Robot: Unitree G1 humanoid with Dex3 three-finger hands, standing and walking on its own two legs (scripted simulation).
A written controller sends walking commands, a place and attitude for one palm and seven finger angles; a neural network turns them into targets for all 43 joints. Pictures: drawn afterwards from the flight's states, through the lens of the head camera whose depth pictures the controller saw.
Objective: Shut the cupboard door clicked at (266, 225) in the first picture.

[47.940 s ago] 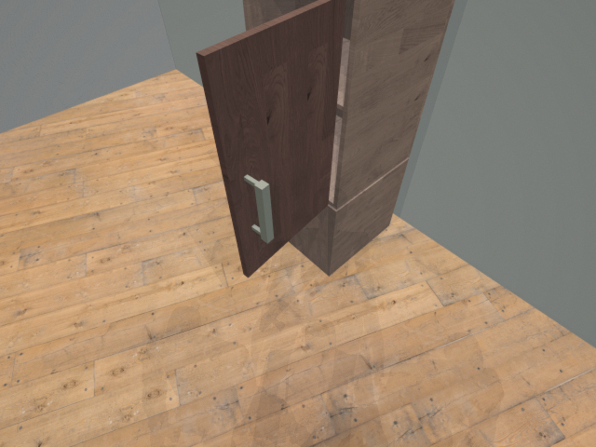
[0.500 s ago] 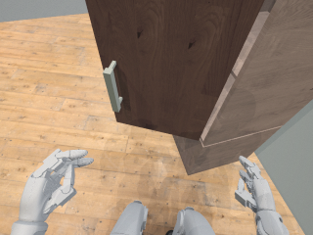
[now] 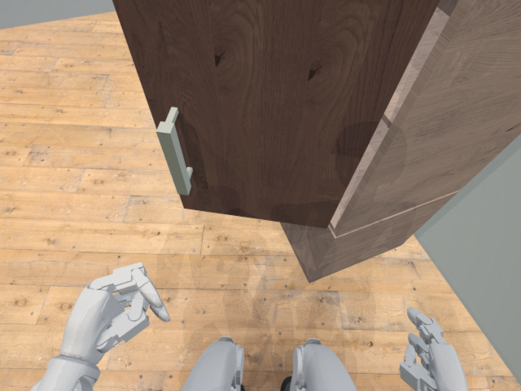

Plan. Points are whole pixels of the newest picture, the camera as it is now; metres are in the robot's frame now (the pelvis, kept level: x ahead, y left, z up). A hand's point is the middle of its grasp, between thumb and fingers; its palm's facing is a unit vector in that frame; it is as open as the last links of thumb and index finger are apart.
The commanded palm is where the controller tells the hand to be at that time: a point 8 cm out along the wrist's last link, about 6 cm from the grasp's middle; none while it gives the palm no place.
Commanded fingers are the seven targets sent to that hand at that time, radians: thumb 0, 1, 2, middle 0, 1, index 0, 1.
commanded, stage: raise the hand and make a fist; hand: left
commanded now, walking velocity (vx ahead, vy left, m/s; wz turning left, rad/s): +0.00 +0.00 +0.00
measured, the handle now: (179, 154) +0.49 +0.18 +0.02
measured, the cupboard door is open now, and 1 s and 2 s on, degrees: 60 60 60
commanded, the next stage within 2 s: bring the fist close to the handle in 0.82 s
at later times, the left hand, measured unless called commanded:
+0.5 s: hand (108, 297) +0.23 +0.21 +0.06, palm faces -0.04 -1.00 -0.06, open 3.1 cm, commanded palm +0.21 +0.25 +0.05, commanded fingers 0.00 0.90 0.90 -1.30 -1.50 -1.30 -1.50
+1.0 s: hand (139, 307) +0.22 +0.17 +0.04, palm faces -0.09 -1.00 -0.03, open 3.1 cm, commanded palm +0.22 +0.24 +0.04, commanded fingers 0.00 0.90 0.90 -1.30 -1.50 -1.30 -1.50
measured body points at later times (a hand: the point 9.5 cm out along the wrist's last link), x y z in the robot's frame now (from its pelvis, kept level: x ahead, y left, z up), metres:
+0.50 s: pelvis +0.01 +0.01 +0.01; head +0.09 +0.03 +0.45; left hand +0.23 +0.26 +0.06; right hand +0.20 -0.21 -0.07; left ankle +0.02 +0.07 -0.62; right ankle +0.04 -0.10 -0.62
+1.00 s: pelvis +0.01 -0.01 +0.00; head +0.09 +0.01 +0.45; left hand +0.22 +0.23 +0.04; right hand +0.20 -0.24 -0.06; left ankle +0.02 +0.07 -0.62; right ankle +0.04 -0.10 -0.62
